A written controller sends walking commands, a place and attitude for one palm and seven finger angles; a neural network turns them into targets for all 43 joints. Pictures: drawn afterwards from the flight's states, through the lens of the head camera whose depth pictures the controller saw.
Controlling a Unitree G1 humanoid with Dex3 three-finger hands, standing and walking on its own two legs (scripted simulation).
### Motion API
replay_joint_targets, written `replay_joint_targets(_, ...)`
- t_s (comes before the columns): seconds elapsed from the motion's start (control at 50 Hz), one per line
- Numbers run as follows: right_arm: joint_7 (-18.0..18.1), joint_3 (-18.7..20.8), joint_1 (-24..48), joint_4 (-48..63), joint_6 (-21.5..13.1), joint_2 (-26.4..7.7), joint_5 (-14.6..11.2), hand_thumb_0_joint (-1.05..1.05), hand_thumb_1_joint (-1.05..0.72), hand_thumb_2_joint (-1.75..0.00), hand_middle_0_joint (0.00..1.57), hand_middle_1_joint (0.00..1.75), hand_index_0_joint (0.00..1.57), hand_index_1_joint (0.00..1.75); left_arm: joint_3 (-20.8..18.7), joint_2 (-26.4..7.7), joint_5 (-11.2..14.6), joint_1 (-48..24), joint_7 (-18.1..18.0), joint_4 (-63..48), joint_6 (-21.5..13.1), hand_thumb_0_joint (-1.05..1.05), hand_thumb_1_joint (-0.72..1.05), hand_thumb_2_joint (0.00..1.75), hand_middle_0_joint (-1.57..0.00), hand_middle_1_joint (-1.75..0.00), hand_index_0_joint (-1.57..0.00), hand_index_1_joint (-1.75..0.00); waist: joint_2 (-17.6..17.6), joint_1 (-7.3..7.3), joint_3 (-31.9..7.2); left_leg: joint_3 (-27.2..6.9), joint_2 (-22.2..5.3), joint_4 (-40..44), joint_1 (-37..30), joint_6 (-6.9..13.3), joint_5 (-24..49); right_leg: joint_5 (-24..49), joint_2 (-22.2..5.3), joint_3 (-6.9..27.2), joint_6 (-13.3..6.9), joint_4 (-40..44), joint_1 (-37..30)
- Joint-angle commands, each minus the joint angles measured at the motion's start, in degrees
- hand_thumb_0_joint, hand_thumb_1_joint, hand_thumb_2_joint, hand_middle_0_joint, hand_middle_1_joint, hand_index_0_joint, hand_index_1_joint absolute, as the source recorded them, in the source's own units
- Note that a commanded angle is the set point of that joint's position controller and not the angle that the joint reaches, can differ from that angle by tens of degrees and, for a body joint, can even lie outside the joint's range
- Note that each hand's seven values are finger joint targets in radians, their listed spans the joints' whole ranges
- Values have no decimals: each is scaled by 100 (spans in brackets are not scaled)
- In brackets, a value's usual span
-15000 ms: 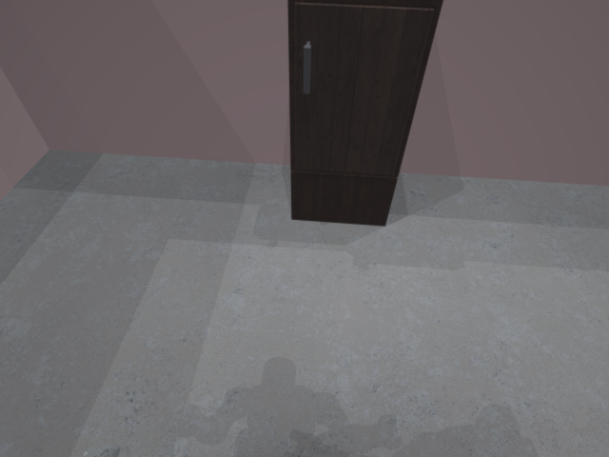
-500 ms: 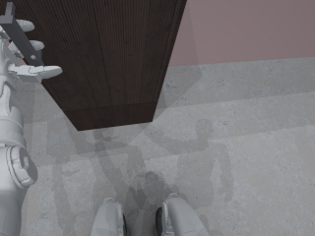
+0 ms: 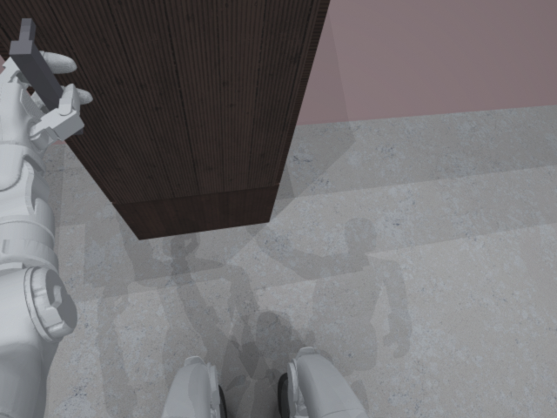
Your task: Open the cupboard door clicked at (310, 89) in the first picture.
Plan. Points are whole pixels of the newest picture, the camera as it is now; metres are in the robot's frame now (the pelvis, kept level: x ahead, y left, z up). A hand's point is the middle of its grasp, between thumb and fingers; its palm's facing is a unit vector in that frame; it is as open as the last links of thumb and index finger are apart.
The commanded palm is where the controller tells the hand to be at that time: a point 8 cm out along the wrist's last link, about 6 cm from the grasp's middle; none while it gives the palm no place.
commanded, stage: pull the door open along its arc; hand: left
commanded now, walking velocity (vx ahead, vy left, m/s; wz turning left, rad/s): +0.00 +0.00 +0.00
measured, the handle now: (53, 82) +0.56 +0.26 +0.07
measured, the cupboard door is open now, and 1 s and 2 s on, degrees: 0 44 46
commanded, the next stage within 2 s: open thumb and fingers to let go in 0.96 s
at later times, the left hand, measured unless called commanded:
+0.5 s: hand (93, 174) +0.42 +0.19 +0.06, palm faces +0.16 -0.99 +0.05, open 5.8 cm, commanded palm +0.37 +0.23 +0.06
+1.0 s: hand (207, 267) +0.30 +0.06 +0.07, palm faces +0.46 -0.89 +0.00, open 5.9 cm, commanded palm +0.24 +0.09 +0.06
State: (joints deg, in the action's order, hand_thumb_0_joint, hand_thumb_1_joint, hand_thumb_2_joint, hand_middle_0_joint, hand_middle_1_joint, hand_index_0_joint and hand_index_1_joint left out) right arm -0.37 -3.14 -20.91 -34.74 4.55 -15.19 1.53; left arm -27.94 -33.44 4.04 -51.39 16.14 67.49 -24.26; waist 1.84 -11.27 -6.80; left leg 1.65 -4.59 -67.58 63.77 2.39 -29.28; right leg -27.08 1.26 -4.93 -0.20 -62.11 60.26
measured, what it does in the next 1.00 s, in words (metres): stands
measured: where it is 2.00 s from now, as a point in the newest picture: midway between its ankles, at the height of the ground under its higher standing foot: outside the picture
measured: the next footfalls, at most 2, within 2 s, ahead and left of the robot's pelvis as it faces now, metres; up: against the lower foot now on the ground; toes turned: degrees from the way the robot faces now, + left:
none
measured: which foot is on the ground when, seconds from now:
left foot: down 0.00-1.00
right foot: down 0.00-1.00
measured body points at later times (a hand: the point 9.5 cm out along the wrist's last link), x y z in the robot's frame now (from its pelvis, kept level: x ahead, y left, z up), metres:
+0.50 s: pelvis +0.01 +0.00 +0.02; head +0.11 +0.02 +0.46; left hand +0.41 +0.25 +0.06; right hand +0.07 -0.26 -0.09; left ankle +0.02 +0.09 -0.64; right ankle +0.02 -0.13 -0.64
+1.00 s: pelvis +0.00 -0.04 +0.02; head +0.05 -0.04 +0.47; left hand +0.27 +0.11 +0.07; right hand +0.20 -0.23 -0.08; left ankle +0.02 +0.09 -0.64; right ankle +0.02 -0.13 -0.64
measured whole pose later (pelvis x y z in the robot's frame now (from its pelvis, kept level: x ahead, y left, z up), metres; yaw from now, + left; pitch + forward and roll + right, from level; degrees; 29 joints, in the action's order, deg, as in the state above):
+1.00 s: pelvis +0.00 -0.04 +0.02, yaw +5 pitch +14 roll +0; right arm -3.1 -0.2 -10.6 -32.9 -1.1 -9.7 5.1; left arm 10.0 6.6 -6.5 2.3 -33.4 16.4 -21.6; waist 1.2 0.2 -9.4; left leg 0.1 -2.0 -60.0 47.3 -0.8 -26.9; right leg -29.0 -0.9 -6.5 -3.2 -59.8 45.0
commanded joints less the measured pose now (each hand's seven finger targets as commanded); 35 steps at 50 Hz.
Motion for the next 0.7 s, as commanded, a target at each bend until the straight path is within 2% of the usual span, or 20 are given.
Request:
replay_joint_targets(0.0, 72, 429, -1038, 228, -28, -1125, -29, 0, -90, -90, 20, 30, 20, 30, -224, -1754, 185, -2164, -196, -1380, -501, 0, 90, 90, -40, -135, -40, -135, 925, 148, -3038, -581, 165, 701, -2807, -123, 2790, 1900, 239, 198, -62, 566, -992)
replay_joint_targets(0.02, 86, 419, -1005, 203, -39, -1140, -28, 0, -90, -90, 20, 30, 20, 30, -302, -1897, 176, -2225, -201, -1316, -501, 0, 90, 90, -40, -135, -40, -135, 876, 134, -2910, -552, 170, 704, -2622, -107, 2579, 1819, 230, 226, -56, 594, -1041)
replay_joint_targets(0.04, 91, 401, -1005, 177, -42, -1113, -37, 0, -90, -90, 20, 30, 20, 30, -73, -1654, 185, -2455, -201, -1318, -500, 0, 90, 90, -40, -135, -40, -135, 773, 9, -2777, -545, 181, 725, -2526, -87, 2417, 1764, 231, 238, -41, 634, -1038)
replay_joint_targets(0.06, 77, 427, -996, 190, -65, -1087, -37, 0, -90, -90, 20, 30, 20, 30, 93, -1354, 215, -2389, -200, -1409, -526, 0, 90, 90, -40, -135, -40, -135, 912, 48, -2816, -554, 191, 766, -2669, -109, 2393, 1695, 236, 222, -61, 653, -973)
replay_joint_targets(0.1, 65, 469, -1006, 182, -79, -1115, -21, 0, -90, -90, 20, 30, 20, 30, 33, -1324, 242, -2066, -215, -1505, -605, 0, 90, 90, -40, -135, -40, -135, 1080, 187, -3115, -590, 173, 785, -3029, -159, 2655, 1728, 228, 182, -101, 614, -897)
replay_joint_targets(0.16, 24, 483, -943, 234, -64, -1080, -45, 0, -90, -90, 20, 30, 20, 30, 124, -1084, 315, -1533, -214, -1645, -614, 0, 90, 90, -40, -135, -40, -135, 809, 273, -3018, -524, 197, 856, -2953, -141, 2656, 1831, 246, 181, -88, 682, -1147)
replay_joint_targets(0.2, 13, 515, -908, 286, -47, -1064, -67, 0, -90, -90, 20, 30, 20, 30, 125, -995, 382, -1152, -206, -1974, -647, 0, 90, 90, -40, -135, -40, -135, 818, 385, -3195, -493, 202, 903, -3091, -143, 2910, 2062, 245, 179, -94, 676, -1343)
replay_joint_targets(0.28, -29, 554, -742, 466, -36, -970, -138, 0, -90, -90, 20, 30, 20, 30, 380, -450, 576, -90, -217, -2517, -585, 0, 90, 90, -40, -135, -40, -135, 540, 551, -2963, -389, 257, 1071, -2953, -125, 2934, 2279, 252, 171, -100, 788, -1785)
replay_joint_targets(0.34, -59, 593, -573, 532, -42, -912, -199, 0, -90, -90, 20, 30, 20, 30, 643, -44, 651, 470, -299, -2991, -545, 0, 90, 90, -40, -135, -40, -135, 571, 606, -2660, -340, 253, 1217, -3019, -156, 2868, 2225, 232, 136, -95, 869, -1778)
replay_joint_targets(0.4, -85, 639, -422, 643, -126, -848, -227, 0, -90, -90, 20, 30, 20, 30, 882, 394, 739, 1300, -431, -3647, -577, 0, 90, 90, -40, -135, -40, -135, 578, 722, -2659, -298, 248, 1279, -3229, -178, 3136, 2359, 204, 132, -92, 897, -1866)
replay_joint_targets(0.42, -75, 616, -246, 662, -199, -687, -168, 0, -90, -90, 20, 30, 20, 30, 285, 712, 1130, 1247, -1251, -3959, -553, 0, 90, 90, -40, -135, -40, -135, 536, 1069, -2454, -284, 261, 1377, -2966, -250, 3064, 2218, 185, 50, -72, 895, -1887)
replay_joint_targets(0.44, -124, 609, -149, 660, -285, -649, -125, 0, -90, -90, 20, 30, 20, 30, 708, 1246, 1010, 1480, -1750, -4119, -530, 0, 90, 90, -40, -135, -40, -135, 585, 936, -2312, -269, 259, 1402, -2953, -295, 2901, 2069, 184, 25, -55, 883, -1795)
replay_joint_targets(0.48, -199, 624, -89, 655, -370, -628, -16, 0, -90, -90, 20, 30, 20, 30, 905, 1585, 705, 1955, -2563, -4456, -559, 0, 90, 90, -40, -135, -40, -135, 87, 957, -2206, -284, 251, 1413, -2807, -301, 2816, 2021, 179, -9, -69, 838, -1889)
replay_joint_targets(0.5, -242, 634, -13, 654, -389, -595, 45, 0, -90, -90, 20, 30, 20, 30, 1086, 1798, 476, 2054, -2939, -4628, -579, 0, 90, 90, -40, -135, -40, -135, 231, 960, -2303, -258, 255, 1401, -2845, -311, 2837, 2059, 144, 13, -72, 774, -1885)
replay_joint_targets(0.52, -286, 642, 17, 651, -396, -570, 90, 0, -90, -90, 20, 30, 20, 30, 1376, 2011, 212, 2056, -3224, -4865, -599, 0, 90, 90, -40, -135, -40, -135, 391, 932, -2357, -262, 247, 1370, -2946, -330, 2913, 2078, 118, 20, -87, 715, -1832)
replay_joint_targets(0.56, -353, 663, 126, 657, -394, -516, 174, 0, -90, -90, 20, 30, 20, 30, 1778, 2438, -160, 2328, -3717, -5020, -554, 0, 90, 90, -40, -135, -40, -135, 186, 911, -2253, -243, 258, 1368, -2929, -314, 2778, 2060, 98, 17, -104, 747, -1891)
replay_joint_targets(0.58, -356, 676, 173, 697, -405, -501, 205, 0, -90, -90, 20, 30, 20, 30, 1861, 2531, -304, 2412, -3975, -5119, -537, 0, 90, 90, -40, -135, -40, -135, -117, 920, -2292, -243, 285, 1347, -2818, -271, 2659, 2094, 105, 44, -107, 772, -2045)
replay_joint_targets(0.62, -348, 676, 393, 718, -423, -419, 234, 0, -90, -90, 20, 30, 20, 30, 2156, 2917, -537, 2434, -4481, -5324, -478, 0, 90, 90, -40, -135, -40, -135, -76, 920, -2271, -201, 327, 1381, -2724, -265, 2332, 2008, 50, 75, -109, 804, -2163)
replay_joint_targets(0.66, -353, 683, 536, 726, -456, -363, 257, 0, -90, -90, 20, 30, 20, 30, 2607, 3323, -785, 2786, -4738, -5395, -425, 0, 90, 90, -40, -135, -40, -135, -182, 921, -2142, -210, 344, 1417, -2750, -252, 2144, 1898, 37, 61, -123, 873, -2184)
replay_joint_targets(0.68, -336, 683, 565, 740, -486, -349, 285, 0, -90, -90, 20, 30, 20, 30, 2852, 3453, -880, 2793, -4797, -5502, -413, 0, 90, 90, -40, -135, -40, -135, -404, 845, -2145, -226, 346, 1390, -2711, -223, 2087, 1921, 38, 77, -114, 914, -2217)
